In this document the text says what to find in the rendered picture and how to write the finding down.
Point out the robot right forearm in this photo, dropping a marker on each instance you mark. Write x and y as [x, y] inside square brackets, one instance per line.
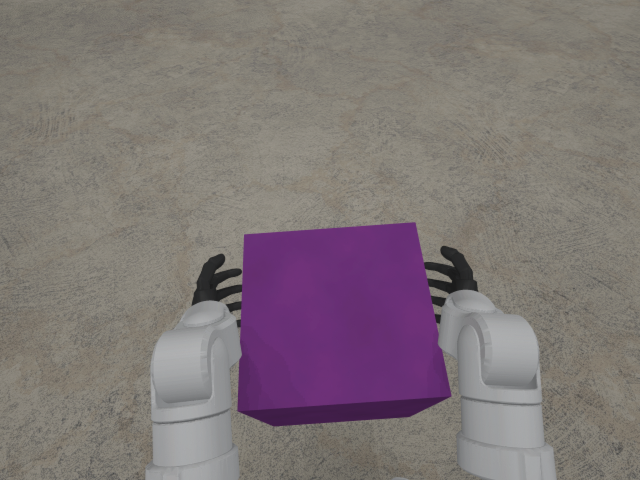
[502, 436]

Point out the carton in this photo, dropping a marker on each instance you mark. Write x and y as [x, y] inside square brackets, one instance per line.
[337, 325]

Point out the robot left forearm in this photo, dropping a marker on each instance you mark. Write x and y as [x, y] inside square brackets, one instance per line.
[191, 397]

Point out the right robot hand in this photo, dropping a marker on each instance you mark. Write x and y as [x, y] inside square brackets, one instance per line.
[461, 275]

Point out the left robot hand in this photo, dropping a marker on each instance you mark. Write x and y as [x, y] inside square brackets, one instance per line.
[208, 281]

